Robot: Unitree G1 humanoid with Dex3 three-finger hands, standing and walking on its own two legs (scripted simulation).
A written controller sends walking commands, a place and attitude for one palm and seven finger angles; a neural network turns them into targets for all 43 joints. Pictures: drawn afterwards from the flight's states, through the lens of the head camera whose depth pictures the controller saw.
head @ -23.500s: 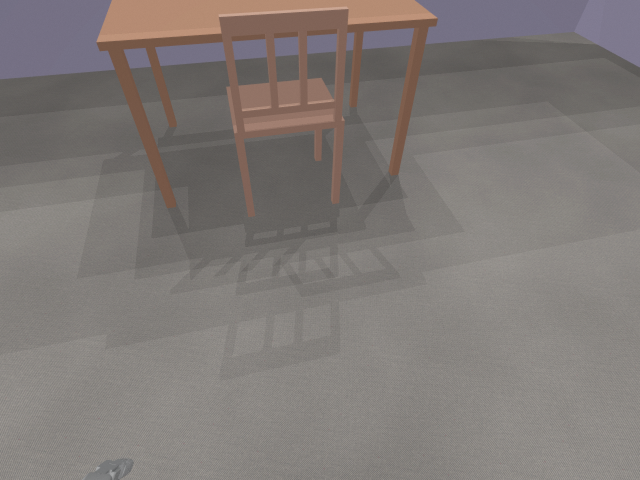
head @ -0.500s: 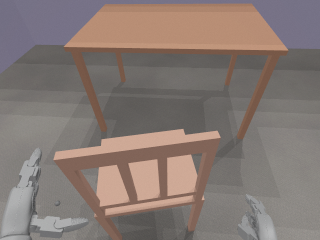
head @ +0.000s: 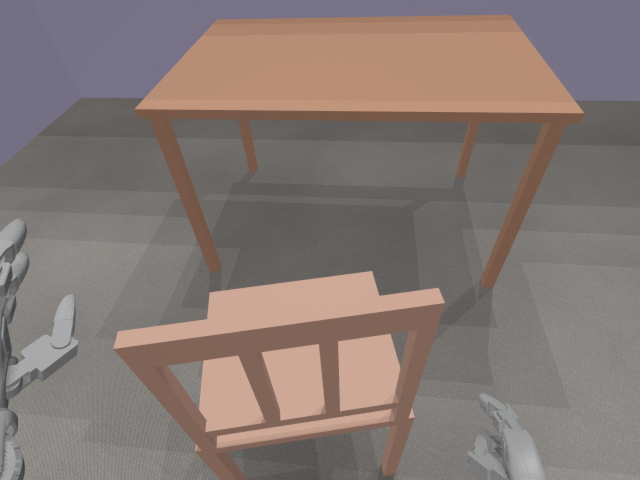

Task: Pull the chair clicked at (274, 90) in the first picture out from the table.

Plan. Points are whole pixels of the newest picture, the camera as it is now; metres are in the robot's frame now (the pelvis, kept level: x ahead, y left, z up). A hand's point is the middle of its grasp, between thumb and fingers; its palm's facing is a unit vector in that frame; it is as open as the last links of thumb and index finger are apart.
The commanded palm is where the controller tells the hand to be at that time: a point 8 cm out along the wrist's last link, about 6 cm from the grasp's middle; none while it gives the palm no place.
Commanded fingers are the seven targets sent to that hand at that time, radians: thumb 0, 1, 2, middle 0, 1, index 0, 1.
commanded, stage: draw the hand back to the body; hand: left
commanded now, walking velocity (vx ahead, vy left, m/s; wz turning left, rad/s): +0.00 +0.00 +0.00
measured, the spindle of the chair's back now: (262, 386) +0.28 +0.14 -0.12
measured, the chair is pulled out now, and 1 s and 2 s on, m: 0.60 0.60 0.60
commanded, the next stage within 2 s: step back with the hand held close in 0.34 s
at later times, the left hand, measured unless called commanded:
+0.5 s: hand (66, 347) +0.18 +0.26 +0.16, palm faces +0.48 -0.77 -0.42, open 7.4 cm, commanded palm +0.13 +0.30 +0.18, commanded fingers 0.00 0.90 0.90 -0.20 -0.30 -0.20 -0.30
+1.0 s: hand (14, 406) +0.13 +0.27 +0.16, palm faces +0.42 -0.76 -0.50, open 7.4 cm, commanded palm +0.07 +0.31 +0.18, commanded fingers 0.00 0.90 0.90 -0.20 -0.30 -0.20 -0.30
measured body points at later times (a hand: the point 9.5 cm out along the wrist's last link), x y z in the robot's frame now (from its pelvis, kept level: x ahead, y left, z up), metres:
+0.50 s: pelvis -0.01 +0.00 +0.00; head -0.02 -0.03 +0.45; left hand +0.15 +0.30 +0.18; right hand +0.18 -0.23 -0.08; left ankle -0.04 +0.14 -0.74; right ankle -0.03 -0.14 -0.74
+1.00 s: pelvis -0.08 +0.01 +0.00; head -0.06 +0.00 +0.44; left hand +0.10 +0.31 +0.19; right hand +0.10 -0.22 -0.09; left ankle -0.04 +0.14 -0.74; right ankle -0.03 -0.14 -0.74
